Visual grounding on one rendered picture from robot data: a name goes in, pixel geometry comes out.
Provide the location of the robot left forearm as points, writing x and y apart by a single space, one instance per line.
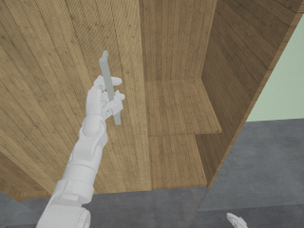
76 186

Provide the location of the right robot hand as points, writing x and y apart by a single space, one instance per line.
237 222

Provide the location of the left robot upper arm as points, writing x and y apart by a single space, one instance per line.
63 216

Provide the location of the handle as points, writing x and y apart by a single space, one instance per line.
108 83

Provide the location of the left robot hand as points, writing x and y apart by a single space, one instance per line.
97 103

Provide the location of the wardrobe door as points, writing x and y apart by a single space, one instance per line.
49 59
14 175

